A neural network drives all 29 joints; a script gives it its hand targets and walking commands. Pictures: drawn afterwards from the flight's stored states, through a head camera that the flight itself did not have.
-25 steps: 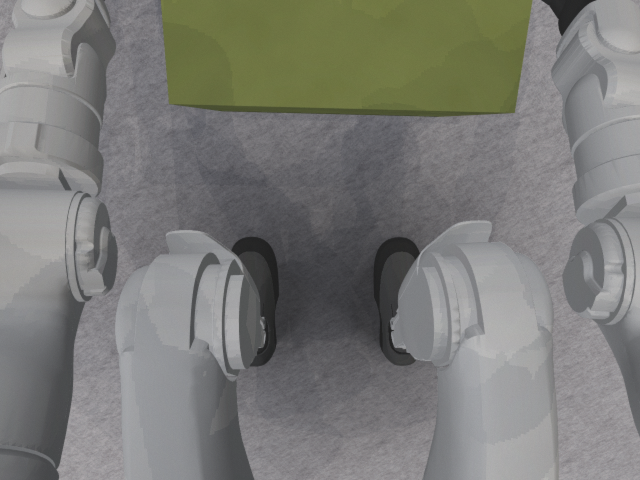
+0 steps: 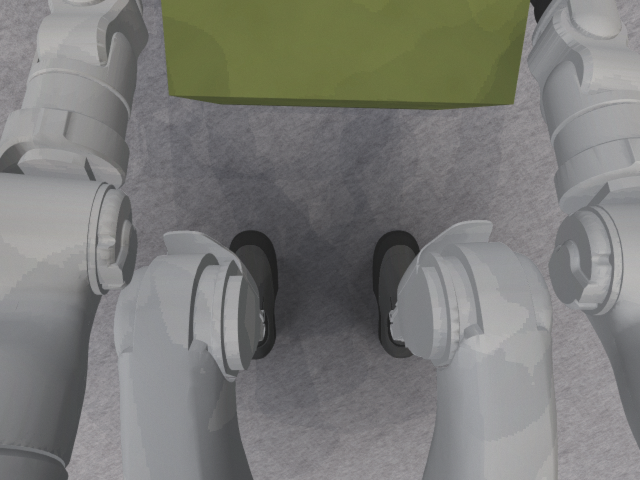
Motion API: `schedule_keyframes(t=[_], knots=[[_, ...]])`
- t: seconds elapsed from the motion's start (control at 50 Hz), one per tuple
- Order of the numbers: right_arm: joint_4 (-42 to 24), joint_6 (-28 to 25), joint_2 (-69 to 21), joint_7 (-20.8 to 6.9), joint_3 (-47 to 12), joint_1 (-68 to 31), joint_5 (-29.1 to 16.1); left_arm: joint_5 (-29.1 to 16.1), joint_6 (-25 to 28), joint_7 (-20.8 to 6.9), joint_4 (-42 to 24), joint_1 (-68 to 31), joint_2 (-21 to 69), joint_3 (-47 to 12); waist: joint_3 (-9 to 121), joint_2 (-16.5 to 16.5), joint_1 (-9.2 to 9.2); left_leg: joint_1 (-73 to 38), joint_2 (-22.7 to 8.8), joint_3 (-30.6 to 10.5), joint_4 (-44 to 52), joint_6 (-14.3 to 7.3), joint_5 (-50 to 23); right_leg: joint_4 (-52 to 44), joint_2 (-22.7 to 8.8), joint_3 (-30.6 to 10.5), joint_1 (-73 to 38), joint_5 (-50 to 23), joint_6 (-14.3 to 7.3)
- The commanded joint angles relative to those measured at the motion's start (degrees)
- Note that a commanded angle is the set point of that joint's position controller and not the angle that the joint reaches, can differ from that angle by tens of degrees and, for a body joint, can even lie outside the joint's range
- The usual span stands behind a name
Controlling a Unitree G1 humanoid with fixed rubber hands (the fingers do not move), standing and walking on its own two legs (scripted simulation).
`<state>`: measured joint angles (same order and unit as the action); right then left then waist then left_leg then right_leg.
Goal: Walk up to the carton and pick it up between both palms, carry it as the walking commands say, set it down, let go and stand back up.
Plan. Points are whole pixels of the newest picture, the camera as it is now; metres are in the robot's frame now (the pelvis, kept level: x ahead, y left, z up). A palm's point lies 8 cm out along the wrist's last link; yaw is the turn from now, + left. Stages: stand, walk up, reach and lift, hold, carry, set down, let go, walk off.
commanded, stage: reach and lift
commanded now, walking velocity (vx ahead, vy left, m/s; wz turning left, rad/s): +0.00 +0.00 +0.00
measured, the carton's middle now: (339, 1) +0.54 -0.01 -0.25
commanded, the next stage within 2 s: none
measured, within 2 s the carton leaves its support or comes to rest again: leaves its support in 0.98 s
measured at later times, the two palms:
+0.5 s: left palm out of the picture +0.55 +0.19 -0.17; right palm out of the picture +0.53 -0.20 -0.17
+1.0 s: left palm out of the picture +0.55 +0.20 -0.16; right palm out of the picture +0.52 -0.19 -0.16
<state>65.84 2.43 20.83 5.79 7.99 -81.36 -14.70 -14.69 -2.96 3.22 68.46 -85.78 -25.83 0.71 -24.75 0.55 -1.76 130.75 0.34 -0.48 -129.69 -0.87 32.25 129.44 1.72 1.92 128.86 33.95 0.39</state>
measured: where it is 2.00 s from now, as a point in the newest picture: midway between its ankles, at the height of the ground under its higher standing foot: (326, 314)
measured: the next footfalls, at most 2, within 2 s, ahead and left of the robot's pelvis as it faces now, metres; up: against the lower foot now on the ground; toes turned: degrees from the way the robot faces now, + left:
none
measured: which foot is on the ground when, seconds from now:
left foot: down 0.00-1.00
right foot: down 0.00-1.00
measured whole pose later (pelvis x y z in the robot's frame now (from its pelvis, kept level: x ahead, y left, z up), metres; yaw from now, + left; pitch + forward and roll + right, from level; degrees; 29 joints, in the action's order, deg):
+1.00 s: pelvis +0.00 +0.00 +0.00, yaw +0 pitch +34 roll -2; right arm 60.1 8.3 20.1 8.5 4.8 -79.1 -15.8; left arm -15.8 -7.8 7.0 65.8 -84.6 -25.7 -1.3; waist -22.2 -0.5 -1.7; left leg 131.8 0.7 -0.2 -128.7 -1.3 30.9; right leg 128.6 1.4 1.6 129.7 33.0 0.5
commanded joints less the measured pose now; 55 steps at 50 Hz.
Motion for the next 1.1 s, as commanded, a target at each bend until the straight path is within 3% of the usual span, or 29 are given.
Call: schedule_keyframes(t=[0.0, 0.3, 0.46, 0.54, 0.64, 0.76, 0.94, 1.08], knots=[[-5.26, -1.30, 4.65, 0.28, -0.92, -13.53, -0.70, 0.19, 1.31, 0.32, -4.97, -14.68, -5.24, 0.24, 67.38, -2.84, -0.37, -34.57, -0.07, -1.01, 8.30, 1.22, -17.50, -10.27, -0.26, -0.54, -28.17, -18.42, 1.40], [-7.84, -1.98, -9.40, -1.35, -9.80, -22.08, -5.31, -3.48, 2.33, -1.83, -5.19, -21.64, 9.05, -7.59, 68.73, -2.52, 0.03, -33.72, 0.88, -0.33, 9.03, 0.71, -17.95, -11.33, 0.99, -1.12, -31.50, -19.99, 0.85], [-13.10, 0.38, -35.31, -8.83, -14.44, -34.80, -4.81, -2.97, 0.32, -9.05, -6.16, -29.50, 37.25, -11.03, 66.74, -2.99, 0.52, -30.51, 2.39, 0.11, 8.93, 0.11, -17.14, -10.77, 2.52, -0.39, -29.07, -18.63, -0.18], [-14.95, 1.82, -41.52, -11.79, -14.09, -35.83, -3.74, -1.39, -1.18, -11.58, -7.93, -29.12, 44.00, -9.09, 65.48, -3.29, 0.75, -29.88, 2.99, 0.72, 8.65, -0.19, -18.10, -10.06, 2.94, 0.25, -27.33, -19.29, -0.43], [-16.84, 2.72, -44.66, -13.61, -14.13, -35.33, -3.00, -0.62, -2.42, -13.11, -10.67, -28.60, 47.73, -8.35, 65.59, -3.65, 0.71, -29.77, 3.30, 1.06, 8.48, -0.34, -18.98, -9.59, 3.04, 0.48, -26.10, -20.04, -0.62], [-19.51, 3.02, -45.63, -14.11, -15.03, -36.53, -3.07, -1.04, -3.01, -13.32, -13.90, -29.71, 49.25, -9.46, 68.28, -4.03, 0.08, -32.29, 3.47, 0.78, 8.49, -0.50, -19.53, -9.27, 2.96, 0.93, -26.19, -20.00, -0.78], [-28.28, 2.50, -46.49, -12.12, -17.93, -40.64, -5.20, -4.97, -2.47, -11.57, -23.23, -34.28, 51.02, -14.33, 87.77, -4.39, -2.03, -41.96, 4.09, 1.31, 8.13, -0.20, -25.70, -9.75, 3.30, 2.00, -35.31, -26.54, -0.70], [-28.83, 3.71, -46.58, -11.20, -16.35, -40.65, -3.27, -4.09, -3.63, -11.75, -22.10, -33.86, 51.91, -13.32, 88.07, -4.43, -3.07, -40.49, 4.32, 1.79, 10.44, -0.31, -20.48, -12.31, 3.57, 2.67, -35.77, -22.18, -0.74]])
